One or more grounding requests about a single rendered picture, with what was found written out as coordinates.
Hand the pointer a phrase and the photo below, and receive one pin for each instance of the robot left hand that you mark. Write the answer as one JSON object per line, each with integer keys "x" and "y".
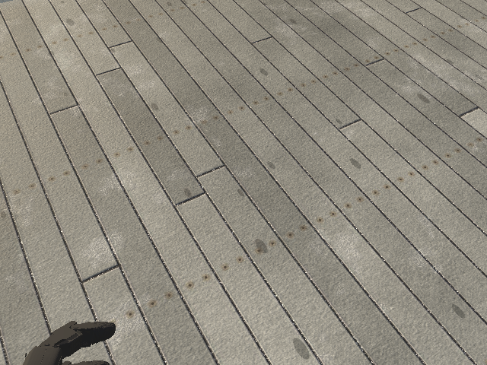
{"x": 68, "y": 339}

